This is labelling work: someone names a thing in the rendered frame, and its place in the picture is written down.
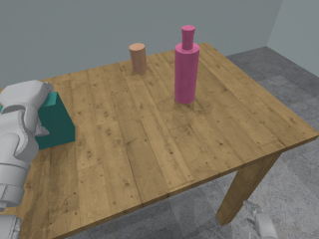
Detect right robot hand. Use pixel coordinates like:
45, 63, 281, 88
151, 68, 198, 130
238, 200, 278, 239

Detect table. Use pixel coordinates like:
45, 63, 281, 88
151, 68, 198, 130
0, 42, 319, 239

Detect sponge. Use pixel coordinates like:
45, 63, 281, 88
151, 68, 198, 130
0, 92, 76, 150

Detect left robot forearm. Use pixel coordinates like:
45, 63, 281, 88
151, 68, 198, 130
0, 102, 39, 212

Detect robot left upper arm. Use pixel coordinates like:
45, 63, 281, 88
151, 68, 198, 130
0, 214, 22, 239

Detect left robot hand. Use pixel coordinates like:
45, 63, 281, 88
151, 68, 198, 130
0, 80, 55, 136

